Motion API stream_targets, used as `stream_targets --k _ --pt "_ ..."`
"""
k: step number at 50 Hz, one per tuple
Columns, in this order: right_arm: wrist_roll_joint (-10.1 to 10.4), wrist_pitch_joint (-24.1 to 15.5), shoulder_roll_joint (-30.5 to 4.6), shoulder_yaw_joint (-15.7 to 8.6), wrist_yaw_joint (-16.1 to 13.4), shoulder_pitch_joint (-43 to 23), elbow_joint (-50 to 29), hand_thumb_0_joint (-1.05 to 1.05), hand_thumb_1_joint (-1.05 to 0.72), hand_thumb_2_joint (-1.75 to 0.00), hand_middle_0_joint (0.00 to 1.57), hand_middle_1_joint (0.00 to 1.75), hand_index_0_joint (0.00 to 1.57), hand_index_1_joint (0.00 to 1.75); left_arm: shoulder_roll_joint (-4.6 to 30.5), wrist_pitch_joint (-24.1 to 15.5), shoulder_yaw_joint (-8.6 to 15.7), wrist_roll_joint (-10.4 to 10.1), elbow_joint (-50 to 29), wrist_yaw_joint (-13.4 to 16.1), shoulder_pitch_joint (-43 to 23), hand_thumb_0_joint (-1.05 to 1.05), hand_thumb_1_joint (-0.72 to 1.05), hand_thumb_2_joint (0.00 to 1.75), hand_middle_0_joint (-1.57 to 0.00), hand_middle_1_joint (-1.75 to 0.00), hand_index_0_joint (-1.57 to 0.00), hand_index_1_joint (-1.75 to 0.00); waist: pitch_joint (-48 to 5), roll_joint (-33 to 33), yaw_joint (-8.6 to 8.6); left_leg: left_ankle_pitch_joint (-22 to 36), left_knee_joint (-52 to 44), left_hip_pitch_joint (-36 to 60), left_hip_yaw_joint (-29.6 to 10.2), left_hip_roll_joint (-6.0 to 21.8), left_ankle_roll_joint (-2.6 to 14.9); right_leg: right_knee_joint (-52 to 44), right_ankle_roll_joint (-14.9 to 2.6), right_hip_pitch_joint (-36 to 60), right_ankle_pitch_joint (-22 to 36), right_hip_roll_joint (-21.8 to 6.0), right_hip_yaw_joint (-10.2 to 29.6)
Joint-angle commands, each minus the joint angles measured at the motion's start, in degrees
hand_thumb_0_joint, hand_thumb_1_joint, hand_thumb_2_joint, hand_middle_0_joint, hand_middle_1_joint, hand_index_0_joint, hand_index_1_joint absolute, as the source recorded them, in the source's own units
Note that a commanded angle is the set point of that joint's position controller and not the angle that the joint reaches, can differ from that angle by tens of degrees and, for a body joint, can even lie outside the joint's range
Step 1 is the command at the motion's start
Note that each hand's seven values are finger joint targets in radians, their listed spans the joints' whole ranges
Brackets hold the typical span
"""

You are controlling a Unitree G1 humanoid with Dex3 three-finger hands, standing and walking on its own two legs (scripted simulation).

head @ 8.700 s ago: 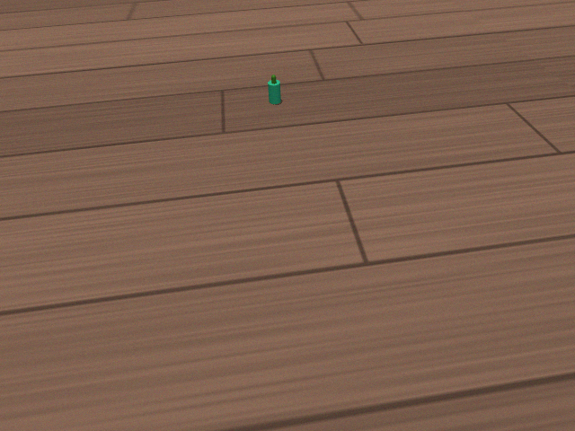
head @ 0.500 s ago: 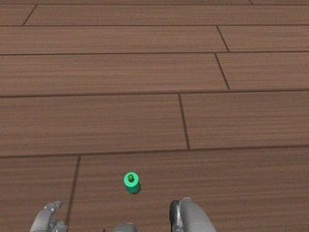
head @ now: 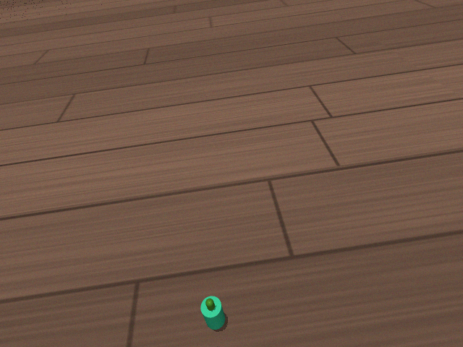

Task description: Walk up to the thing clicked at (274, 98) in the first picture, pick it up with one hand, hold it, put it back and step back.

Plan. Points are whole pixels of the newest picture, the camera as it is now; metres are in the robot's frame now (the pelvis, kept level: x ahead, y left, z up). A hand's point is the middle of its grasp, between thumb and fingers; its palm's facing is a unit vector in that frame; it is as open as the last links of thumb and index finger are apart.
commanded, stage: walk up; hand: left
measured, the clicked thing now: (212, 310) +0.44 +0.19 -0.68
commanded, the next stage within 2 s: none
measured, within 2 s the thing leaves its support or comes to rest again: neither
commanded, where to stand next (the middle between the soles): +0.10 -0.01 m, yaw +0 degrees
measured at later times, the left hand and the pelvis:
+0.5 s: hand out of the picture +0.14 +0.27 -0.18, palm faces -0.04 -0.94 -0.35, open 7.4 cm; pelvis +0.04 +0.01 -0.03, yaw -1 degrees
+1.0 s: hand out of the picture -0.01 +0.30 -0.14, palm faces +0.07 -0.89 -0.44, open 7.4 cm; pelvis -0.02 +0.01 -0.01, yaw +4 degrees
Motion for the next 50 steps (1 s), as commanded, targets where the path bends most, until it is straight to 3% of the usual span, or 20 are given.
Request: stream_targets --k 1,6,8,10,12,13,15,18,23,27,28,29,31,35,39,43,46,48,49,50 --pt "0.8 -3.4 -9.7 -2.7 0.3 -1.9 -4.7 0.0 -0.9 -0.9 0.2 0.3 0.2 0.3 15.2 -2.5 4.4 0.0 -7.0 1.3 -4.3 0.0 0.9 0.9 -0.2 -0.3 -0.2 -0.3 12.4 -14.9 -1.74 6.9 -1.6 -7.5 -0.5 1.7 -1.41 -17.0 -7.41 -9.0 -6.4 -12.4 10.1" --pt "0.3 -4.7 -7.6 -2.2 -1.4 -4.1 -4.1 0.0 -0.9 -0.9 0.2 0.3 0.2 0.3 13.7 0.3 3.9 0.5 -9.6 0.5 -5.2 0.0 0.9 0.9 -0.2 -0.3 -0.2 -0.3 9.3 -17.8 1.01 7.7 -16.1 5.7 7.2 2.8 -1.04 -6.6 -8.68 -12.8 12.9 -10.7 1.4" --pt "0.0 -5.3 -6.5 -2.0 -3.7 0.1 -1.8 0.0 -0.9 -0.9 0.2 0.3 0.2 0.3 12.8 2.0 2.9 -0.7 -10.0 1.0 -6.0 0.0 0.9 0.9 -0.2 -0.3 -0.2 -0.3 5.2 -12.2 -1.26 18.1 -23.8 16.4 10.2 0.2 -0.05 5.5 -6.51 -13.3 30.7 -9.9 -0.2" --pt "-0.7 -5.9 -9.7 -3.2 -5.9 9.4 0.9 0.0 -0.9 -0.9 0.2 0.3 0.2 0.3 9.4 2.9 1.7 -1.7 -11.1 1.4 -4.9 0.0 0.9 0.9 -0.2 -0.3 -0.2 -0.3 -1.5 -2.1 -5.84 30.0 -28.6 26.6 12.2 -0.3 1.51 26.0 -3.07 -13.9 25.4 -4.9 -1.3" --pt "-1.3 -6.8 -15.1 -3.7 -7.0 11.7 -0.9 0.0 -0.9 -0.9 0.2 0.3 0.2 0.3 5.1 3.7 0.9 -2.7 -11.2 2.0 2.8 0.0 0.9 0.9 -0.2 -0.3 -0.2 -0.3 -12.3 6.9 -3.41 53.7 -24.6 36.8 -21.7 24.1 11.67 46.7 -0.15 -24.3 -17.7 4.2 9.1" --pt "0.9 -6.6 -16.0 -3.9 -7.1 7.3 -2.1 0.0 -0.9 -0.9 0.2 0.3 0.2 0.3 10.5 5.3 1.9 -3.0 -8.9 2.8 1.7 0.0 0.9 0.9 -0.2 -0.3 -0.2 -0.3 -12.3 3.2 -3.29 43.7 -29.3 28.9 -27.3 28.0 18.42 51.6 -0.52 -21.9 -14.0 1.3 11.2" --pt "1.1 -5.8 -12.5 -2.9 -6.9 -1.8 -4.4 0.0 -0.9 -0.9 0.2 0.3 0.2 0.3 13.2 5.9 2.0 -2.8 -8.0 2.8 -2.7 0.0 0.9 0.9 -0.2 -0.3 -0.2 -0.3 -6.5 -0.4 -1.86 24.0 -33.2 16.0 -15.9 21.1 13.33 48.4 -0.89 -19.0 -11.3 -1.7 13.0" --pt "0.3 -4.5 -12.0 -2.4 -7.0 -4.5 -4.4 0.0 -0.9 -0.9 0.2 0.3 0.2 0.3 12.4 6.5 2.5 -2.8 -7.0 2.0 -3.3 0.0 0.9 0.9 -0.2 -0.3 -0.2 -0.3 -0.8 3.9 -1.13 23.4 -31.0 6.6 -3.7 16.1 10.46 45.2 0.04 -18.9 -8.4 -1.0 8.4" --pt "-0.6 -1.9 -10.8 -1.8 -6.1 -6.8 -6.0 0.0 -0.9 -0.9 0.2 0.3 0.2 0.3 10.0 5.4 2.0 -3.6 -5.6 3.1 -5.1 0.0 0.9 0.9 -0.2 -0.3 -0.2 -0.3 -4.7 10.2 -1.84 47.1 -22.3 11.8 0.4 16.7 14.33 32.1 2.16 -19.9 -8.5 -1.7 2.5" --pt "0.2 0.4 -11.6 -2.4 -5.3 -12.4 -8.1 0.0 -0.9 -0.9 0.2 0.3 0.2 0.3 10.3 5.0 3.1 -2.0 -3.3 2.9 -0.5 0.0 0.9 0.9 -0.2 -0.3 -0.2 -0.3 -8.7 7.1 1.71 24.8 -15.8 5.8 0.2 15.2 9.76 13.8 1.18 -10.5 5.0 -1.6 -0.5" --pt "0.7 1.0 -9.3 -1.9 -5.3 -13.1 -8.4 0.0 -0.9 -0.9 0.2 0.3 0.2 0.3 11.7 4.6 3.8 -1.2 -3.4 2.8 -0.9 0.0 0.9 0.9 -0.2 -0.3 -0.2 -0.3 -6.7 -0.6 2.75 12.0 -9.4 0.3 1.4 12.0 7.07 8.5 1.29 -10.3 7.3 -3.4 3.8" --pt "1.2 1.5 -5.7 -1.0 -5.3 -11.2 -9.2 0.0 -0.9 -0.9 0.2 0.3 0.2 0.3 17.2 4.2 5.3 0.5 -5.4 2.8 -4.6 0.0 0.9 0.9 -0.2 -0.3 -0.2 -0.3 -1.8 -19.0 1.25 -5.4 0.7 -9.9 4.9 2.2 2.91 0.3 -2.35 -14.2 7.7 -13.5 22.5" --pt "0.4 2.0 -9.2 -2.6 -6.6 -11.2 -7.9 0.0 -0.9 -0.9 0.2 0.3 0.2 0.3 24.6 3.9 6.3 1.2 -10.3 3.1 -15.4 0.0 0.9 0.9 -0.2 -0.3 -0.2 -0.3 1.6 -21.9 0.33 -17.6 19.2 -4.7 -6.0 -2.2 0.73 -6.6 -16.06 -30.7 9.4 -27.5 39.8" --pt "1.8 1.4 -8.8 -2.4 -5.5 -4.0 -2.9 0.0 -0.9 -0.9 0.2 0.3 0.2 0.3 14.7 2.9 4.7 0.7 -9.6 3.9 -20.8 0.0 0.9 0.9 -0.2 -0.3 -0.2 -0.3 0.4 -14.5 -3.82 -5.6 25.9 -7.2 -6.9 -5.9 -0.69 4.4 -8.9 -21.1 15.5 -13.5 16.4" --pt "0.4 -2.2 -12.0 -2.7 -2.7 -3.0 -2.6 0.0 -0.9 -0.9 0.2 0.3 0.2 0.3 15.3 0.5 5.8 1.5 -8.6 2.1 -7.9 0.0 0.9 0.9 -0.2 -0.3 -0.2 -0.3 -9.7 -21.5 3.28 -6.5 6.8 -15.1 0.7 -2.6 -1.37 -4.1 -10.34 7.8 -29.8 -14.3 25.1" --pt "-1.0 -3.8 -10.4 -1.7 -2.1 -10.0 -4.6 0.0 -0.9 -0.9 0.2 0.3 0.2 0.3 17.3 0.8 6.8 0.9 -7.0 1.4 -1.7 0.0 0.9 0.9 -0.2 -0.3 -0.2 -0.3 0.9 -19.4 6.57 -15.7 -9.7 -12.6 0.9 -0.3 -0.49 -5.1 -12.97 4.1 -18.3 -19.2 26.8" --pt "-0.8 -4.6 -8.3 -1.5 -1.1 -3.7 -1.9 0.0 -0.9 -0.9 0.2 0.3 0.2 0.3 18.4 1.3 6.1 0.5 -8.0 0.7 -5.4 0.0 0.9 0.9 -0.2 -0.3 -0.2 -0.3 2.5 -19.2 2.12 -13.0 -21.0 4.7 6.1 -1.0 1.9 -6.0 -10.15 -9.7 -10.7 -15.4 17.5" --pt "-0.5 -5.0 -8.0 -2.8 -1.1 9.7 2.6 0.0 -0.9 -0.9 0.2 0.3 0.2 0.3 17.3 1.7 4.8 0.2 -10.2 0.2 -13.8 0.0 0.9 0.9 -0.2 -0.3 -0.2 -0.3 0.2 -13.7 -7.02 1.6 -31.1 25.1 10.2 -2.6 2.99 0.9 -6.6 -24.2 -17.7 -10.6 9.4" --pt "-0.7 -5.2 -11.1 -4.2 -1.5 16.4 4.6 0.0 -0.9 -0.9 0.2 0.3 0.2 0.3 13.2 2.0 3.4 0.4 -11.8 0.4 -15.5 0.0 0.9 0.9 -0.2 -0.3 -0.2 -0.3 -0.1 -2.5 -11.0 -2.0 -34.0 37.6 3.4 -0.2 4.23 14.2 -3.69 -38.5 -21.7 -5.6 3.5" --pt "-2.1 -5.2 -15.8 -5.1 -2.3 17.6 3.4 0.0 -0.9 -0.9 0.2 0.3 0.2 0.3 8.0 1.8 2.0 -0.5 -14.1 0.7 -17.8 0.0 0.9 0.9 -0.2 -0.3 -0.2 -0.3 2.2 11.8 -11.69 -23.2 -42.0 36.5 -24.3 14.5 6.72 32.6 -0.68 -52.3 -17.7 2.8 -0.4"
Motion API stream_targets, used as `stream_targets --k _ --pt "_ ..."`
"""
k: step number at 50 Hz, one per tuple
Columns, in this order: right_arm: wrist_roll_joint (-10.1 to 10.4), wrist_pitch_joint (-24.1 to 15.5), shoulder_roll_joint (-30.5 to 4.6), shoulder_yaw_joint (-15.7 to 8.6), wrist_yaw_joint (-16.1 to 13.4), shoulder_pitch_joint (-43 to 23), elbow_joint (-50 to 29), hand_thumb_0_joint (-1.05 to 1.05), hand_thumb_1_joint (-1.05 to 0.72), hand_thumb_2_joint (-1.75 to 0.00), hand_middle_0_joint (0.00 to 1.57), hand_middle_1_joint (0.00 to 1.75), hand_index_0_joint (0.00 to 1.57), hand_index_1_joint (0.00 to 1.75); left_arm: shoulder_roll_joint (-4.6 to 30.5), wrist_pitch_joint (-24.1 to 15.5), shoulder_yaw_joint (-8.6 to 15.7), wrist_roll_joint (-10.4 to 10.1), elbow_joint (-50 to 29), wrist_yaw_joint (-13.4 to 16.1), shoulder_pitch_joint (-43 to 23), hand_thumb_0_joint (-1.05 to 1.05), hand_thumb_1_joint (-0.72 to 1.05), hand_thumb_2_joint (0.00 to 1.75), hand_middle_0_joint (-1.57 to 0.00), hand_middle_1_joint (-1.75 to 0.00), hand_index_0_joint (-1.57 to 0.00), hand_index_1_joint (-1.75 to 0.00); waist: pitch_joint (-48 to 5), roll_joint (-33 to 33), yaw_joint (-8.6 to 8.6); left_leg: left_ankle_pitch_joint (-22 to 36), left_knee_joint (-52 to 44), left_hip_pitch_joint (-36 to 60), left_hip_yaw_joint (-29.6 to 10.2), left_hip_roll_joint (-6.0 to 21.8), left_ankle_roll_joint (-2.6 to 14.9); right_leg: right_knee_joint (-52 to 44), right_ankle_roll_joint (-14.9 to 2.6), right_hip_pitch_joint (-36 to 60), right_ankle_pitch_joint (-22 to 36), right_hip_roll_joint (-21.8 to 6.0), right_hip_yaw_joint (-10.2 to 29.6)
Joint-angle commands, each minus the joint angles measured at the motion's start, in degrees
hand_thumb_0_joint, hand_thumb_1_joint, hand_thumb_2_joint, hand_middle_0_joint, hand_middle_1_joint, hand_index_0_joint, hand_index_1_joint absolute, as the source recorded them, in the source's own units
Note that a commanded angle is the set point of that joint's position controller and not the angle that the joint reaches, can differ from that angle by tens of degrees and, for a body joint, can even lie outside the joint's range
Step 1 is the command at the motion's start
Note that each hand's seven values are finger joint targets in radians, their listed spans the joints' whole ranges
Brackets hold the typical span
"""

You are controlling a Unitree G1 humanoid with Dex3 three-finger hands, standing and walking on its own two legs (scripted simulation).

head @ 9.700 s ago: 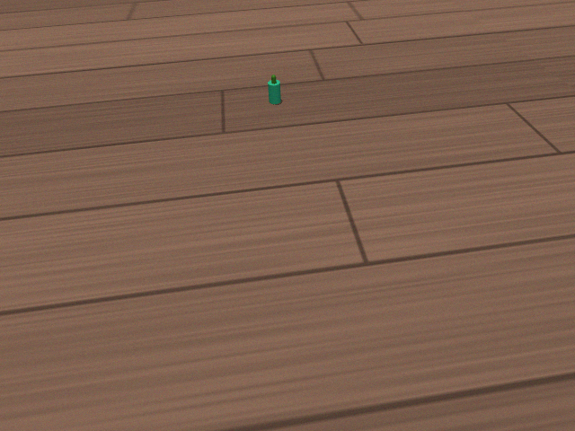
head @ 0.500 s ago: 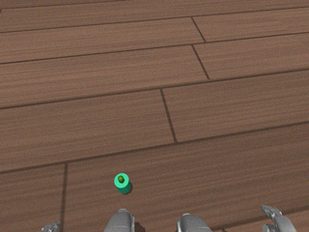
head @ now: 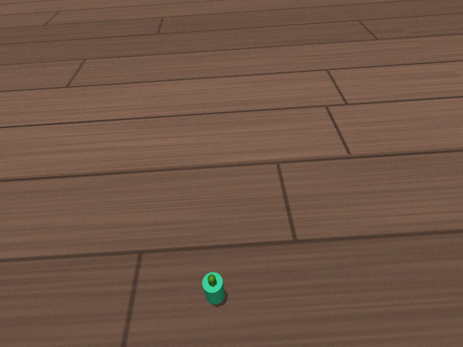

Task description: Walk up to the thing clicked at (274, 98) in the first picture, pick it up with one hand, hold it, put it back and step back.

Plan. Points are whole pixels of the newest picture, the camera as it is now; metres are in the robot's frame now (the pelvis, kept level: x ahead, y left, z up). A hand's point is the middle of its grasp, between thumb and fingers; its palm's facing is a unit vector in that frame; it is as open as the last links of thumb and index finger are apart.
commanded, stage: walk up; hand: left
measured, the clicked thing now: (213, 286) +0.48 +0.15 -0.67
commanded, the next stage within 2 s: none
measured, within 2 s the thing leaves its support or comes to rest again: neither
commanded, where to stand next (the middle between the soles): +0.12 -0.02 m, yaw -4 degrees
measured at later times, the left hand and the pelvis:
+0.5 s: hand out of the picture +0.13 +0.25 -0.14, palm faces -0.08 -0.91 -0.41, open 7.4 cm; pelvis +0.03 -0.01 -0.01, yaw -3 degrees
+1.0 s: hand out of the picture +0.03 +0.29 -0.16, palm faces -0.10 -0.93 -0.36, open 7.4 cm; pelvis -0.03 +0.01 +0.00, yaw -4 degrees
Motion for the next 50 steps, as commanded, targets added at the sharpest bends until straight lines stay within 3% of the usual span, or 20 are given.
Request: stream_targets --k 1,2,4,13,16,19,20,21,22,26,31,34,35,36,37,38,39,41,42,50 --pt "-1.3 -2.7 -19.2 -5.9 -2.2 9.5 -4.2 0.0 -0.9 -0.9 0.2 0.3 0.2 0.3 9.5 -1.1 1.9 -1.0 -9.0 1.4 -13.1 0.0 0.9 0.9 -0.2 -0.3 -0.2 -0.3 5.7 9.8 -10.22 -36.3 -26.3 9.0 -42.8 24.7 10.2 20.9 0.09 -36.7 -9.2 6.1 6.2" --pt "-0.2 -2.9 -19.6 -5.8 -2.0 4.8 -5.4 0.0 -0.9 -0.9 0.2 0.3 0.2 0.3 13.0 -1.5 2.6 -1.1 -7.4 1.1 -11.9 0.0 0.9 0.9 -0.2 -0.3 -0.2 -0.3 9.8 6.7 -8.06 -39.1 -29.0 0.1 -41.7 25.7 12.65 20.8 -0.6 -30.1 -5.0 2.6 9.5" --pt "-0.2 -3.9 -15.1 -3.9 -2.3 -0.1 -6.6 0.0 -0.9 -0.9 0.2 0.3 0.2 0.3 12.3 -1.6 2.4 -1.5 -2.9 -0.1 -3.5 0.0 0.9 0.9 -0.2 -0.3 -0.2 -0.3 7.2 3.9 -3.41 -28.0 -25.8 3.6 -29.4 18.8 10.41 20.2 0.04 -24.7 0.0 2.5 9.5" --pt "-0.2 -2.8 -10.9 -1.8 -2.6 -4.0 -7.4 0.0 -0.9 -0.9 0.2 0.3 0.2 0.3 8.5 -1.1 1.4 -2.2 1.4 -0.1 -4.4 0.0 0.9 0.9 -0.2 -0.3 -0.2 -0.3 7.3 13.1 -2.8 0.6 -19.0 -11.2 -4.6 11.7 8.04 3.3 2.7 -3.0 9.6 2.4 1.1" --pt "0.5 0.0 -10.3 -1.6 -2.9 -4.7 -7.7 0.0 -0.9 -0.9 0.2 0.3 0.2 0.3 8.3 -1.9 1.1 -2.9 2.4 2.3 -5.4 0.0 0.9 0.9 -0.2 -0.3 -0.2 -0.3 3.2 12.4 -2.79 28.2 -6.1 -4.4 -3.1 11.2 8.53 -3.8 2.24 -0.2 11.4 4.5 -1.9" --pt "2.4 1.4 -7.1 -0.9 -3.3 -2.3 -6.9 0.0 -0.9 -0.9 0.2 0.3 0.2 0.3 10.7 -3.2 1.5 -1.8 4.9 3.6 -2.0 0.0 0.9 0.9 -0.2 -0.3 -0.2 -0.3 -2.8 -0.4 -0.41 16.2 11.2 -5.7 -1.1 7.0 3.73 -15.5 1.49 11.3 28.2 2.8 1.3" --pt "3.0 1.1 -5.3 -0.1 -3.6 1.0 -7.0 0.0 -0.9 -0.9 0.2 0.3 0.2 0.3 14.3 -3.6 2.3 -1.1 4.0 3.8 -2.1 0.0 0.9 0.9 -0.2 -0.3 -0.2 -0.3 -7.0 -10.5 -1.29 3.4 18.6 -11.2 -0.1 2.8 1.55 -16.2 -2.09 16.7 39.1 -6.6 14.6" --pt "3.4 2.1 -6.5 -0.2 -4.3 2.5 -6.9 0.0 -0.9 -0.9 0.2 0.3 0.2 0.3 15.7 -2.3 2.4 -1.9 1.2 3.5 -5.2 0.0 0.9 0.9 -0.2 -0.3 -0.2 -0.3 -5.1 -13.0 -2.22 -15.4 26.1 -14.3 -2.7 -2.3 0.04 -16.9 -10.19 12.7 53.8 -15.8 24.2" --pt "2.9 3.2 -8.7 -1.4 -5.4 2.3 -6.2 0.0 -0.9 -0.9 0.2 0.3 0.2 0.3 16.7 -1.6 2.5 -1.9 0.3 3.8 -6.3 0.0 0.9 0.9 -0.2 -0.3 -0.2 -0.3 -6.6 -14.6 -1.07 -19.3 32.1 -11.5 -5.4 0.0 -0.21 -15.8 -15.65 8.9 53.1 -19.3 28.6" --pt "3.1 3.7 -9.3 -2.6 -5.1 1.5 -4.8 0.0 -0.9 -0.9 0.2 0.3 0.2 0.3 12.0 -0.1 1.7 -1.1 -2.3 4.4 -11.2 0.0 0.9 0.9 -0.2 -0.3 -0.2 -0.3 -13.8 -10.0 -2.65 -11.0 39.4 -10.5 -7.7 -1.9 -1.49 -11.7 -11.52 7.2 39.4 -9.4 12.2" --pt "2.1 2.8 -8.4 -1.7 -4.9 0.5 -4.5 0.0 -0.9 -0.9 0.2 0.3 0.2 0.3 10.4 1.7 1.6 0.5 -4.0 4.6 -13.2 0.0 0.9 0.9 -0.2 -0.3 -0.2 -0.3 -14.0 -12.7 -0.66 -9.1 18.1 -12.5 -0.8 0.6 -3.59 -11.9 -11.21 10.6 16.3 -7.6 10.5" --pt "0.7 1.6 -8.7 -2.2 -4.7 4.1 -1.3 0.0 -0.9 -0.9 0.2 0.3 0.2 0.3 12.0 3.0 1.7 -0.8 -3.6 4.0 -15.9 0.0 0.9 0.9 -0.2 -0.3 -0.2 -0.3 -11.6 -14.7 -3.14 0.1 -2.4 -2.4 0.5 1.8 -2.02 -8.3 -8.49 2.7 8.8 -8.3 11.7" --pt "-0.5 1.2 -9.1 -2.6 -4.7 3.0 -0.9 0.0 -0.9 -0.9 0.2 0.3 0.2 0.3 10.3 3.6 1.2 -1.2 -3.0 3.8 -14.1 0.0 0.9 0.9 -0.2 -0.3 -0.2 -0.3 -8.5 -11.2 -2.9 1.3 -5.7 1.7 -3.5 1.8 -1.33 -3.1 -6.01 -5.5 5.3 -6.1 10.7" --pt "-1.8 1.0 -12.6 -3.2 -4.5 -0.5 -2.3 0.0 -0.9 -0.9 0.2 0.3 0.2 0.3 6.9 3.8 0.3 -1.7 -2.5 3.7 -11.3 0.0 0.9 0.9 -0.2 -0.3 -0.2 -0.3 -4.4 1.8 -1.64 -4.7 -12.2 1.6 -18.6 10.0 1.45 6.8 -2.52 -16.6 -4.6 0.7 6.2" --pt "-1.6 1.0 -19.0 -4.4 -4.3 -6.0 -5.2 0.0 -0.9 -0.9 0.2 0.3 0.2 0.3 7.1 3.5 0.6 -1.8 -2.8 4.2 -13.4 0.0 0.9 0.9 -0.2 -0.3 -0.2 -0.3 -0.4 10.7 -2.24 -2.8 -17.1 -7.2 -33.4 22.6 5.74 15.3 0.57 -20.0 -11.8 8.4 3.5" --pt "-0.6 0.8 -22.1 -5.1 -4.1 -8.5 -4.9 0.0 -0.9 -0.9 0.2 0.3 0.2 0.3 11.3 3.1 2.3 -0.8 -2.8 4.9 -19.2 0.0 0.9 0.9 -0.2 -0.3 -0.2 -0.3 2.9 14.1 -5.34 -7.5 -22.0 -18.9 -40.7 28.1 13.39 22.9 0.94 -13.6 -13.3 6.6 8.7" --pt "-0.9 0.0 -19.0 -4.5 -4.4 -11.8 -5.1 0.0 -0.9 -0.9 0.2 0.3 0.2 0.3 12.7 2.8 2.8 -0.8 -2.1 4.3 -20.2 0.0 0.9 0.9 -0.2 -0.3 -0.2 -0.3 6.3 9.8 -3.71 -5.1 -20.9 -22.2 -36.3 25.9 13.82 27.0 0.36 -10.9 -9.9 6.6 11.3" --pt "-1.5 -1.0 -12.5 -2.7 -5.1 -13.7 -5.3 0.0 -0.9 -0.9 0.2 0.3 0.2 0.3 9.8 2.9 2.3 -2.8 1.0 3.2 -12.9 0.0 0.9 0.9 -0.2 -0.3 -0.2 -0.3 4.0 4.7 0.02 8.0 -12.8 -11.9 -16.0 13.4 4.66 27.8 -0.12 -14.3 -1.5 10.1 13.6" --pt "-1.0 -1.5 -11.7 -2.7 -5.3 -11.9 -4.3 0.0 -0.9 -0.9 0.2 0.3 0.2 0.3 9.4 2.9 2.0 -2.7 1.8 3.0 -10.1 0.0 0.9 0.9 -0.2 -0.3 -0.2 -0.3 0.7 5.2 0.63 9.0 -11.8 -4.3 -13.6 12.5 2.58 26.5 -0.26 -15.9 0.5 10.7 12.8" --pt "-1.6 -1.7 -14.4 -4.2 -3.5 -1.0 -2.4 0.0 -0.9 -0.9 0.2 0.3 0.2 0.3 9.8 -1.1 0.5 -0.1 1.4 1.2 -15.5 0.0 0.9 0.9 -0.2 -0.3 -0.2 -0.3 -3.9 13.4 -7.8 -0.6 -10.8 13.2 -15.7 16.9 11.11 -1.3 1.61 -10.9 -12.4 6.9 1.0"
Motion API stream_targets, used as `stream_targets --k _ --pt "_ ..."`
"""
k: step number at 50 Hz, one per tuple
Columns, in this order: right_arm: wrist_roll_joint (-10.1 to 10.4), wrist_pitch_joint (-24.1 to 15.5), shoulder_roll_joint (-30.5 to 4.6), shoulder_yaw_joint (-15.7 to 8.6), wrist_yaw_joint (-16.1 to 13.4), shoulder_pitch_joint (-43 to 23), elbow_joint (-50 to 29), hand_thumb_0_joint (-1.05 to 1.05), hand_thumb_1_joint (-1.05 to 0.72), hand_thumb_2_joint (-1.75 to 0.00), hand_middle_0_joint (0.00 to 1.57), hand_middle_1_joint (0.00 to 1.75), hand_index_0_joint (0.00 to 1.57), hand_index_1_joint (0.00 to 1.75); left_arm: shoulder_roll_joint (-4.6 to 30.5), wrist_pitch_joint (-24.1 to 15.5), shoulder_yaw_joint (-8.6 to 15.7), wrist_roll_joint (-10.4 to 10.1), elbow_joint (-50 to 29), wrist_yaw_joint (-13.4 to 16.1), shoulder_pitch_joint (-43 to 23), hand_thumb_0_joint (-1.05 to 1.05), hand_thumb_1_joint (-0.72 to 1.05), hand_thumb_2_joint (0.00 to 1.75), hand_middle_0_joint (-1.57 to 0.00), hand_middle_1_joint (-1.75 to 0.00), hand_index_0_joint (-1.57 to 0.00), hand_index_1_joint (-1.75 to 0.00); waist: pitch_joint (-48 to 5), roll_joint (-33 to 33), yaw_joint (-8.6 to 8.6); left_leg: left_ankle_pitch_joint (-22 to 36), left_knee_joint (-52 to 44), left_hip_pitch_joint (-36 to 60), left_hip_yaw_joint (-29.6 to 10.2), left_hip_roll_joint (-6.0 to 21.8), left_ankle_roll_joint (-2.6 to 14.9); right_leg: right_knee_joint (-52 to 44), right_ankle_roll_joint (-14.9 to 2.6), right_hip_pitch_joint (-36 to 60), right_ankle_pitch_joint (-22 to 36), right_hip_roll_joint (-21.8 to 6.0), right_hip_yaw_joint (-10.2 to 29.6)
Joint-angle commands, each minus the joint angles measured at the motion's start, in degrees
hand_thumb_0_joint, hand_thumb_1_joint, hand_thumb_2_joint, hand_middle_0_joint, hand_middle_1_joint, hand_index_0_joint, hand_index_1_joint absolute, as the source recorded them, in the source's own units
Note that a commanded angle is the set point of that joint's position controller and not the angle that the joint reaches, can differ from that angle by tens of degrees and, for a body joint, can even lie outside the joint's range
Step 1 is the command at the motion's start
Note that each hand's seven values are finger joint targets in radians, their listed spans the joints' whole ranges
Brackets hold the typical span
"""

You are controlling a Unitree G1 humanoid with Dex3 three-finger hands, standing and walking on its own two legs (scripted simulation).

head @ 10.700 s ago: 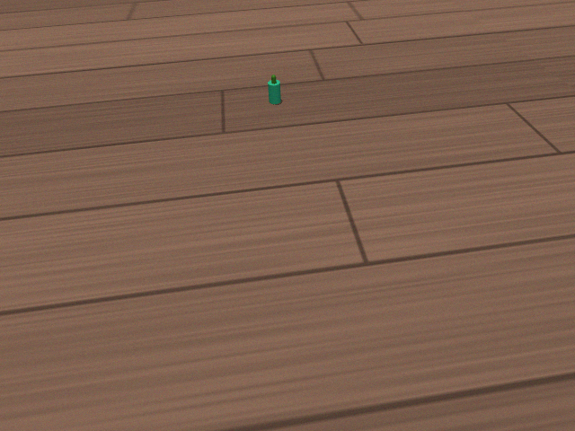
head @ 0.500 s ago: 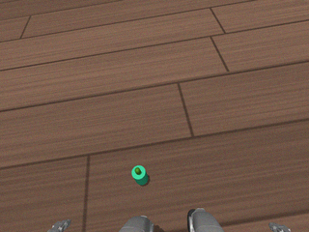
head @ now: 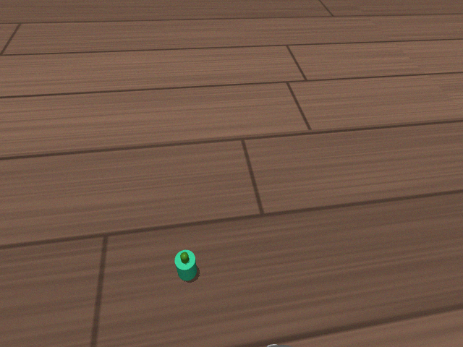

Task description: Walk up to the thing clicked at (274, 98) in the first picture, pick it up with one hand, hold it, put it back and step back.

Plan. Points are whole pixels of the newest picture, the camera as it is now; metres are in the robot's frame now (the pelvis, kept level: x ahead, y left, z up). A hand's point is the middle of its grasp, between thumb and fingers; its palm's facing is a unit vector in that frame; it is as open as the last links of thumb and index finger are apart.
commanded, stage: walk up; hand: left
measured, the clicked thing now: (185, 263) +0.50 +0.17 -0.67
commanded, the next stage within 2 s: none
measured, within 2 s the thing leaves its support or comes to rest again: neither
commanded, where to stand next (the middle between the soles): +0.15 -0.03 m, yaw +0 degrees
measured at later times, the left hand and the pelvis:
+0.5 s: hand out of the picture +0.10 +0.27 -0.15, palm faces +0.02 -0.92 -0.38, open 7.4 cm; pelvis +0.03 +0.00 -0.01, yaw +0 degrees
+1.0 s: hand out of the picture +0.08 +0.24 -0.14, palm faces -0.02 -0.93 -0.37, open 7.4 cm; pelvis +0.02 -0.03 +0.01, yaw -1 degrees
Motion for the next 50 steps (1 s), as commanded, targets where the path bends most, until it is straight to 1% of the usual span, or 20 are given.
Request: stream_targets --k 1,3,4,5,6,7,8,11,15,19,21,22,23,24,25,28,34,37,43,50 --pt "-0.1 -1.0 -17.1 -4.8 -0.2 3.2 -3.6 0.0 -0.9 -0.9 0.2 0.3 0.2 0.3 9.0 -4.5 1.8 1.2 -6.6 0.1 -5.5 0.0 0.9 0.9 -0.2 -0.3 -0.2 -0.3 -5.9 17.3 -3.94 2.7 -11.3 14.4 -17.5 14.6 13.01 -12.8 -1.31 -5.7 -7.6 -0.5 -4.9" --pt "0.8 -0.5 -16.6 -4.3 0.2 1.1 -4.7 0.0 -0.9 -0.9 0.2 0.3 0.2 0.3 8.3 -5.5 1.9 1.2 -3.9 0.2 0.0 0.0 0.9 0.9 -0.2 -0.3 -0.2 -0.3 -5.8 15.3 -0.7 12.5 -4.9 9.5 -12.1 11.7 10.57 -25.2 -3.07 4.6 2.4 0.4 -7.4" --pt "1.4 -0.6 -13.2 -3.1 0.3 -1.0 -5.7 0.0 -0.9 -0.9 0.2 0.3 0.2 0.3 9.0 -6.2 2.5 1.1 -2.4 0.5 4.4 0.0 0.9 0.9 -0.2 -0.3 -0.2 -0.3 -7.3 11.9 1.82 17.6 1.9 3.4 -7.6 8.9 7.51 -29.6 -4.12 15.1 8.8 -1.5 -3.7" --pt "2.6 -0.9 -9.0 -1.5 0.4 -3.0 -7.9 0.0 -0.9 -0.9 0.2 0.3 0.2 0.3 13.9 -6.7 3.8 1.3 -1.3 0.9 8.4 0.0 0.9 0.9 -0.2 -0.3 -0.2 -0.3 -8.1 -3.0 3.74 9.5 15.6 -10.6 -2.9 1.8 3.29 -30.7 -7.03 24.3 12.5 -9.8 14.1" --pt "2.2 -0.9 -9.4 -1.5 0.0 -7.6 -9.7 0.0 -0.9 -0.9 0.2 0.3 0.2 0.3 17.5 -6.6 4.4 1.0 -1.8 0.9 9.0 0.0 0.9 0.9 -0.2 -0.3 -0.2 -0.3 -3.6 -6.9 5.18 -12.5 19.0 -24.6 -1.0 -3.4 1.65 -32.0 -13.8 25.9 12.6 -19.7 28.6" --pt "1.7 -1.0 -11.8 -2.3 -0.7 -7.2 -9.0 0.0 -0.9 -0.9 0.2 0.3 0.2 0.3 18.6 -6.4 4.7 0.9 -2.9 0.6 8.4 0.0 0.9 0.9 -0.2 -0.3 -0.2 -0.3 0.3 -4.5 5.43 -15.3 22.4 -23.5 -7.7 -1.2 1.19 -32.0 -17.5 19.6 12.8 -24.3 31.9" --pt "1.8 -1.5 -13.2 -2.8 -0.6 -6.1 -8.4 0.0 -0.9 -0.9 0.2 0.3 0.2 0.3 16.7 -6.2 4.6 0.5 -3.7 0.5 7.2 0.0 0.9 0.9 -0.2 -0.3 -0.2 -0.3 2.2 -2.1 4.26 -13.8 24.0 -22.4 -8.9 -0.4 1.27 -31.6 -18.2 17.5 16.4 -23.5 27.7" --pt "2.3 -1.7 -11.8 -2.7 0.1 -0.6 -5.0 0.0 -0.9 -0.9 0.2 0.3 0.2 0.3 11.8 -6.4 3.3 -0.2 -5.5 0.9 3.3 0.0 0.9 0.9 -0.2 -0.3 -0.2 -0.3 0.8 -2.3 0.91 -4.0 19.5 -19.1 -8.0 -0.7 0.65 -29.8 -12.13 18.1 22.8 -14.0 10.4" --pt "2.6 -1.3 -9.8 -1.8 0.3 -0.5 -3.9 0.0 -0.9 -0.9 0.2 0.3 0.2 0.3 10.3 -5.8 2.6 0.4 -7.4 0.9 1.3 0.0 0.9 0.9 -0.2 -0.3 -0.2 -0.3 -0.9 -6.7 1.02 2.8 9.0 -8.6 -2.0 -0.6 -1.06 -27.8 -10.55 9.9 31.9 -11.0 1.2" --pt "2.5 -1.7 -8.2 -1.9 -0.1 -2.0 -2.7 0.0 -0.9 -0.9 0.2 0.3 0.2 0.3 9.9 -4.2 1.9 -0.7 -8.3 1.1 -0.9 0.0 0.9 0.9 -0.2 -0.3 -0.2 -0.3 -3.6 -6.7 0.69 14.8 -1.9 3.1 0.4 -1.6 -0.66 -19.9 -8.45 5.5 36.2 -10.6 -1.1" --pt "2.1 -1.9 -9.3 -2.4 -0.7 0.6 -1.3 0.0 -0.9 -0.9 0.2 0.3 0.2 0.3 8.7 -3.4 1.3 -1.3 -8.7 1.2 -1.9 0.0 0.9 0.9 -0.2 -0.3 -0.2 -0.3 -4.8 -3.2 -1.15 18.9 -7.4 10.6 -0.8 -1.8 0.39 -14.2 -6.47 1.5 29.5 -9.0 0.3" --pt "1.6 -2.2 -11.5 -2.8 -1.0 1.1 -1.1 0.0 -0.9 -0.9 0.2 0.3 0.2 0.3 6.9 -3.2 0.6 -1.7 -8.5 1.2 -0.2 0.0 0.9 0.9 -0.2 -0.3 -0.2 -0.3 -6.1 1.9 -1.45 21.3 -9.9 13.8 -5.5 2.6 1.72 -10.8 -4.79 -1.0 23.6 -6.7 0.2" --pt "1.1 -2.6 -14.0 -3.1 -1.3 0.8 -1.6 0.0 -0.9 -0.9 0.2 0.3 0.2 0.3 4.8 -3.0 0.1 -2.4 -8.0 1.3 2.1 0.0 0.9 0.9 -0.2 -0.3 -0.2 -0.3 -9.0 9.8 -0.43 23.6 -13.1 13.2 -19.4 12.6 4.96 -4.6 -2.45 -1.1 12.4 -1.9 -0.7" --pt "1.9 -2.7 -14.7 -2.5 -1.2 -2.7 -2.9 0.0 -0.9 -0.9 0.2 0.3 0.2 0.3 5.6 -2.2 0.2 -2.8 -6.7 1.7 4.7 0.0 0.9 0.9 -0.2 -0.3 -0.2 -0.3 -10.6 11.2 1.39 21.2 -16.1 8.6 -27.4 19.7 11.24 0.8 -1.89 2.3 -7.1 0.1 -1.8" --pt "1.7 -2.5 -15.6 -2.9 -1.3 -5.5 -2.6 0.0 -0.9 -0.9 0.2 0.3 0.2 0.3 7.9 -1.7 0.8 -2.1 -4.7 2.1 4.0 0.0 0.9 0.9 -0.2 -0.3 -0.2 -0.3 -9.3 12.3 1.06 12.8 -17.7 3.3 -30.5 20.7 14.03 1.9 -2.16 5.0 -9.6 -2.9 -0.2" --pt "1.3 -2.0 -12.6 -1.5 -1.2 -8.3 -2.6 0.0 -0.9 -0.9 0.2 0.3 0.2 0.3 8.5 -2.1 1.2 -1.6 -3.1 1.2 2.5 0.0 0.9 0.9 -0.2 -0.3 -0.2 -0.3 -9.0 12.5 1.33 10.3 -16.4 1.2 -18.3 13.7 9.33 -2.7 -2.39 5.9 -7.1 -3.4 -0.6" --pt "2.5 0.3 -10.8 -1.2 -0.2 -11.2 -2.0 0.0 -0.9 -0.9 0.2 0.3 0.2 0.3 7.7 -3.4 1.3 -0.2 1.4 1.5 4.2 0.0 0.9 0.9 -0.2 -0.3 -0.2 -0.3 -10.0 12.6 1.86 1.8 -11.0 -3.4 -10.9 8.0 3.7 -21.6 -2.22 13.4 8.4 -2.4 -3.7" --pt "2.4 1.1 -9.5 -1.4 0.3 -11.2 -0.1 0.0 -0.9 -0.9 0.2 0.3 0.2 0.3 11.1 -3.6 1.4 0.4 -0.9 1.2 -4.8 0.0 0.9 0.9 -0.2 -0.3 -0.2 -0.3 -3.1 4.0 -1.52 -6.8 -8.1 3.9 -8.1 3.2 0.17 -28.4 -4.99 -5.4 -9.7 -9.8 7.1" --pt "2.7 0.1 -8.5 -0.4 0.9 -11.6 2.6 0.0 -0.9 -0.9 0.2 0.3 0.2 0.3 9.1 -5.3 0.7 -0.1 0.6 1.2 -7.3 0.0 0.9 0.9 -0.2 -0.3 -0.2 -0.3 -5.7 1.1 -1.57 6.6 -9.2 5.3 -7.3 3.4 0.52 -29.4 -3.54 1.9 8.8 -9.3 4.5" --pt "2.6 0.0 -9.5 0.1 0.8 -12.1 5.7 0.0 -0.9 -0.9 0.2 0.3 0.2 0.3 8.7 -4.8 0.6 -0.5 2.2 1.3 -8.1 0.0 0.9 0.9 -0.2 -0.3 -0.2 -0.3 -6.2 0.5 -0.57 14.4 -10.8 7.1 -7.2 4.1 0.0 -30.3 -2.52 5.5 12.7 -9.2 1.8"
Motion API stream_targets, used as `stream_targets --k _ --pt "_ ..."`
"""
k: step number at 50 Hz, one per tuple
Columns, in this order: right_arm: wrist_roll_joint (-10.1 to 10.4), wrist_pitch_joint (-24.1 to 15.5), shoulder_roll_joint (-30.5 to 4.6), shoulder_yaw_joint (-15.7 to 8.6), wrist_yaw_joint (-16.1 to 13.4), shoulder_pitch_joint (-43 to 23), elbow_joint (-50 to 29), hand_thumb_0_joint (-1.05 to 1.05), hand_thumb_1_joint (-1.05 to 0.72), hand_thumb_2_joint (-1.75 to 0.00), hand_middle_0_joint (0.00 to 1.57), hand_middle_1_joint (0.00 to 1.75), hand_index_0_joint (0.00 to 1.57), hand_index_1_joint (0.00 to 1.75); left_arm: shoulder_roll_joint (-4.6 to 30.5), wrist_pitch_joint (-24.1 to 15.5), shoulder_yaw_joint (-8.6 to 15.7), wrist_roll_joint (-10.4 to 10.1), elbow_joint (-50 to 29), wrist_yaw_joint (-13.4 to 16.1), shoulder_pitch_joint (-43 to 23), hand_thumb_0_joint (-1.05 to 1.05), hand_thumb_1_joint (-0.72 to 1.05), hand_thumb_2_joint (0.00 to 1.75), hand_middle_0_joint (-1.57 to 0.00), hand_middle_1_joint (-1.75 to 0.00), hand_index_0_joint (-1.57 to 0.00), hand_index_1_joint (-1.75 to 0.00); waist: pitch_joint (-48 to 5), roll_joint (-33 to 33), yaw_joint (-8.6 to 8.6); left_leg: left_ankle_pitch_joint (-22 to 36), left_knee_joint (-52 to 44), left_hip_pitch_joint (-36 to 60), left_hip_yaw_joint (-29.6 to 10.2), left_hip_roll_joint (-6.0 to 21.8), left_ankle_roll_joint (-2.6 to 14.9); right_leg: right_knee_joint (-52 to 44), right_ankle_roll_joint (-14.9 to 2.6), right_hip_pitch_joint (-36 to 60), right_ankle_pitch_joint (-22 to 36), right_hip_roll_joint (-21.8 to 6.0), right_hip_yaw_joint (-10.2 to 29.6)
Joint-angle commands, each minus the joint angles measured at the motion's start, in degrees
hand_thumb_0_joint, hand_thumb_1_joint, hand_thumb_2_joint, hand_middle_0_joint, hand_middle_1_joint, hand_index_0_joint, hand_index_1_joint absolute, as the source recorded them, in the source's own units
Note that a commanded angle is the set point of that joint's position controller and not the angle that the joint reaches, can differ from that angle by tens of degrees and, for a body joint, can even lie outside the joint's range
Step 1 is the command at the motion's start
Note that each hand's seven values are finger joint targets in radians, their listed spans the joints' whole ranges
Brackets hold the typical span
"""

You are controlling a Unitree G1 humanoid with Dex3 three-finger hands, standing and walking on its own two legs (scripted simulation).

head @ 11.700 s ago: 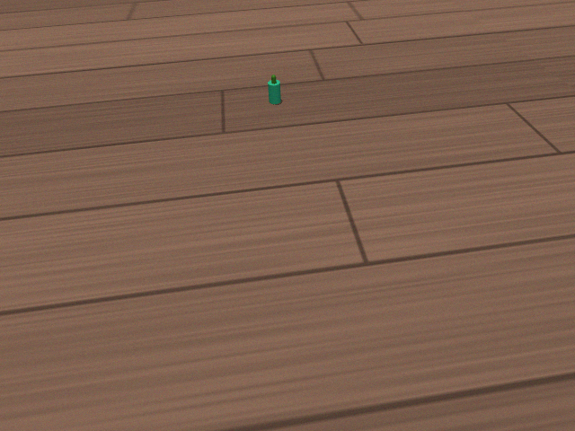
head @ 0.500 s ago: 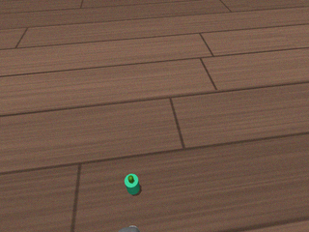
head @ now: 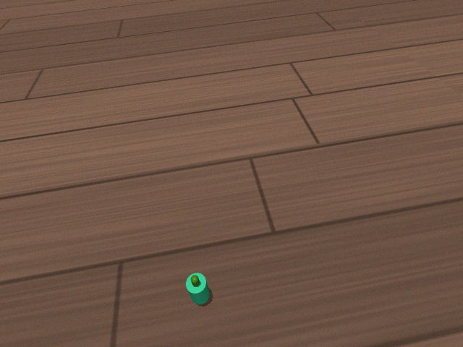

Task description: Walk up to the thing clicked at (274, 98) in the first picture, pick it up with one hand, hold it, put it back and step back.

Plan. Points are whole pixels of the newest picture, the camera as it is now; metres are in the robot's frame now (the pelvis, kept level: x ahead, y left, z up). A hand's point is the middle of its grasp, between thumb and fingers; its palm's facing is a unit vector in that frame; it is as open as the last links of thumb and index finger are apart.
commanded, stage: walk up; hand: left
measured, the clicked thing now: (197, 286) +0.47 +0.20 -0.67
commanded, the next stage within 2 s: none
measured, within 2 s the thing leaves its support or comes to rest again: neither
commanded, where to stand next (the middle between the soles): +0.13 +0.00 m, yaw +0 degrees
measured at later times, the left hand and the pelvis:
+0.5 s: hand out of the picture +0.09 +0.27 -0.15, palm faces -0.01 -0.95 -0.33, open 7.4 cm; pelvis +0.02 +0.02 +0.01, yaw +1 degrees
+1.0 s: hand (94, 345) +0.18 +0.31 -0.16, palm faces -0.01 -0.93 -0.36, open 7.4 cm; pelvis +0.12 +0.03 +0.00, yaw +1 degrees
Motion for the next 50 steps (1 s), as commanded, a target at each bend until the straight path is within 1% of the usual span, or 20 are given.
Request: stream_targets --k 1,6,13,20,21,22,24,25,26,28,29,32,33,34,35,36,39,43,47,50 --pt "-0.2 -2.0 -10.3 -1.8 -0.8 -3.2 -2.4 0.0 -0.9 -0.9 0.2 0.3 0.2 0.3 13.7 -1.6 2.9 -0.3 -4.3 1.2 -5.1 0.0 0.9 0.9 -0.2 -0.3 -0.2 -0.3 -5.2 -6.4 -0.48 2.3 -2.7 9.4 -3.9 3.3 2.61 -11.4 -2.42 -6.7 6.1 -7.7 7.0" --pt "0.0 -2.1 -10.5 -1.4 -1.1 -3.2 -0.8 0.0 -0.9 -0.9 0.2 0.3 0.2 0.3 13.6 -1.0 2.9 -0.7 -3.6 1.3 -6.2 0.0 0.9 0.9 -0.2 -0.3 -0.2 -0.3 -6.4 -4.2 0.07 9.5 -3.9 8.7 -4.2 4.1 2.67 -10.6 -2.15 -1.8 11.1 -7.4 5.2" --pt "-0.4 -2.3 -11.6 -1.6 -1.2 -4.5 -0.8 0.0 -0.9 -0.9 0.2 0.3 0.2 0.3 12.5 -0.1 2.4 -0.7 -2.2 0.8 -5.1 0.0 0.9 0.9 -0.2 -0.3 -0.2 -0.3 -7.5 0.9 0.69 -4.3 -10.8 5.5 -8.9 6.4 3.52 -8.9 -2.38 1.3 3.5 -4.9 2.9" --pt "-0.4 -2.2 -10.6 -1.7 -1.2 -4.7 -0.7 0.0 -0.9 -0.9 0.2 0.3 0.2 0.3 12.5 -0.5 2.3 -0.4 -1.4 0.7 -5.7 0.0 0.9 0.9 -0.2 -0.3 -0.2 -0.3 -8.2 0.7 0.15 -0.8 -10.0 7.0 -7.6 5.5 3.06 -11.2 -2.09 1.6 6.6 -5.7 3.6" --pt "-1.1 -2.5 -13.6 -3.6 -0.1 0.3 -2.6 0.0 -0.9 -0.9 0.2 0.3 0.2 0.3 14.5 -1.3 3.4 0.9 -3.0 -0.1 -0.6 0.0 0.9 0.9 -0.2 -0.3 -0.2 -0.3 -13.7 1.5 0.26 -24.0 -9.0 9.1 -4.8 1.9 4.15 -11.9 -3.95 4.3 -12.8 -3.4 2.4" --pt "-1.7 -2.1 -14.2 -4.1 0.4 0.0 -2.8 0.0 -0.9 -0.9 0.2 0.3 0.2 0.3 15.4 -1.4 3.8 1.6 -2.3 -0.4 0.9 0.0 0.9 0.9 -0.2 -0.3 -0.2 -0.3 -10.1 0.7 1.13 -30.5 -8.2 3.4 -3.6 0.6 3.02 -13.6 -5.02 4.2 -20.5 -4.6 4.9" --pt "-2.2 -1.5 -12.7 -4.1 0.9 -4.3 -5.3 0.0 -0.9 -0.9 0.2 0.3 0.2 0.3 18.5 -1.2 5.4 2.0 -2.5 -0.4 3.8 0.0 0.9 0.9 -0.2 -0.3 -0.2 -0.3 -0.7 -8.1 3.62 -24.2 4.0 -10.2 1.5 -2.2 0.94 -21.2 -8.43 4.6 -32.2 -12.5 15.7" --pt "-2.4 -1.6 -11.6 -4.2 1.3 -4.7 -6.4 0.0 -0.9 -0.9 0.2 0.3 0.2 0.3 19.3 -1.6 5.9 1.9 -4.0 0.0 1.3 0.0 0.9 0.9 -0.2 -0.3 -0.2 -0.3 4.0 -11.7 3.08 -14.4 11.6 -13.5 2.3 -0.7 1.04 -25.2 -10.38 2.0 -30.4 -18.4 20.5" --pt "-2.2 -2.1 -11.1 -4.3 1.4 -4.2 -6.8 0.0 -0.9 -0.9 0.2 0.3 0.2 0.3 18.6 -2.3 5.9 2.0 -5.4 0.3 -0.3 0.0 0.9 0.9 -0.2 -0.3 -0.2 -0.3 6.8 -9.7 2.7 -11.0 12.1 -14.8 0.4 1.3 1.25 -24.6 -11.33 2.9 -20.4 -18.9 19.4" --pt "-2.0 -3.3 -9.8 -4.0 1.5 -2.9 -7.8 0.0 -0.9 -0.9 0.2 0.3 0.2 0.3 17.0 -2.9 5.8 1.8 -6.0 0.5 1.0 0.0 0.9 0.9 -0.2 -0.3 -0.2 -0.3 4.9 -10.7 2.31 -12.2 8.3 -14.5 1.3 1.2 2.2 -18.6 -11.43 9.7 6.8 -16.4 13.8" --pt "-1.8 -3.6 -9.1 -3.9 1.7 -1.6 -8.3 0.0 -0.9 -0.9 0.2 0.3 0.2 0.3 16.5 -3.0 5.9 1.8 -6.4 0.3 1.2 0.0 0.9 0.9 -0.2 -0.3 -0.2 -0.3 1.5 -12.1 1.39 -13.1 5.8 -11.8 2.4 0.4 2.74 -15.5 -10.1 12.3 14.4 -14.3 10.1" --pt "-1.3 -3.6 -10.1 -5.5 1.4 8.5 -5.7 0.0 -0.9 -0.9 0.2 0.3 0.2 0.3 15.5 -2.0 4.7 1.6 -9.4 -0.7 -3.1 0.0 0.9 0.9 -0.2 -0.3 -0.2 -0.3 -2.5 -10.9 -3.6 -6.8 -3.0 14.2 4.6 -2.6 2.49 -6.0 -6.62 -6.6 -0.4 -9.3 2.8" --pt "-1.5 -4.0 -13.0 -6.7 0.4 13.5 -4.4 0.0 -0.9 -0.9 0.2 0.3 0.2 0.3 12.3 -1.5 3.7 1.4 -10.1 -0.8 -0.5 0.0 0.9 0.9 -0.2 -0.3 -0.2 -0.3 -5.4 -2.4 -5.7 -7.6 -6.5 26.2 -0.3 0.4 2.94 7.2 -4.58 -14.6 -0.9 -5.6 -0.9" --pt "-2.5 -4.4 -17.8 -7.9 -0.7 17.0 -4.5 0.0 -0.9 -0.9 0.2 0.3 0.2 0.3 7.3 -0.9 2.4 0.7 -10.8 -0.8 3.2 0.0 0.9 0.9 -0.2 -0.3 -0.2 -0.3 -7.3 11.4 -5.45 -12.4 -13.3 28.9 -21.4 14.4 6.6 22.6 -1.25 -23.5 -15.7 1.3 -2.4" --pt "-2.0 -4.6 -21.1 -8.4 -1.1 15.0 -6.1 0.0 -0.9 -0.9 0.2 0.3 0.2 0.3 12.3 0.0 3.8 0.6 -8.8 0.2 5.5 0.0 0.9 0.9 -0.2 -0.3 -0.2 -0.3 -6.2 6.4 -4.37 -23.2 -16.9 18.7 -32.4 19.5 10.66 27.6 -2.37 -21.7 -16.3 1.2 5.4" --pt "-1.4 -4.6 -22.1 -8.7 -1.0 11.1 -7.4 0.0 -0.9 -0.9 0.2 0.3 0.2 0.3 15.1 0.3 4.2 0.2 -8.4 0.6 5.9 0.0 0.9 0.9 -0.2 -0.3 -0.2 -0.3 -2.3 6.2 -3.2 -26.5 -18.3 12.3 -33.3 20.9 13.72 30.5 -3.55 -20.6 -14.5 -1.5 7.2" --pt "-1.3 -5.7 -15.3 -6.3 -1.9 8.0 -10.0 0.0 -0.9 -0.9 0.2 0.3 0.2 0.3 14.4 0.1 4.3 -0.3 -7.9 0.1 9.4 0.0 0.9 0.9 -0.2 -0.3 -0.2 -0.3 -2.7 2.8 0.05 2.3 -11.7 15.5 -16.2 14.8 11.17 30.1 -3.87 -20.9 -7.9 -3.6 10.1" --pt "-0.4 -6.0 -13.2 -4.7 -3.4 8.4 -10.1 0.0 -0.9 -0.9 0.2 0.3 0.2 0.3 12.4 1.6 3.9 -0.3 -8.7 0.0 7.0 0.0 0.9 0.9 -0.2 -0.3 -0.2 -0.3 -3.3 1.8 -0.09 28.7 -6.3 10.1 -6.0 13.5 11.77 25.4 -0.95 -14.9 -4.3 -2.6 8.5" --pt "-0.3 -4.3 -14.2 -4.5 -3.8 4.8 -12.0 0.0 -0.9 -0.9 0.2 0.3 0.2 0.3 11.5 2.5 3.7 -1.1 -10.3 0.5 5.0 0.0 0.9 0.9 -0.2 -0.3 -0.2 -0.3 -1.3 6.2 0.84 37.6 -3.4 4.2 -1.4 12.8 12.62 21.0 -0.82 -11.5 -1.6 -1.5 4.4" --pt "0.1 -2.1 -14.2 -4.5 -3.8 3.7 -13.2 0.0 -0.9 -0.9 0.2 0.3 0.2 0.3 12.3 2.8 4.2 -1.2 -10.8 0.6 4.4 0.0 0.9 0.9 -0.2 -0.3 -0.2 -0.3 -3.7 8.4 0.16 30.6 0.7 4.2 -1.2 10.5 11.55 14.6 -0.66 -9.3 0.3 -1.2 0.6"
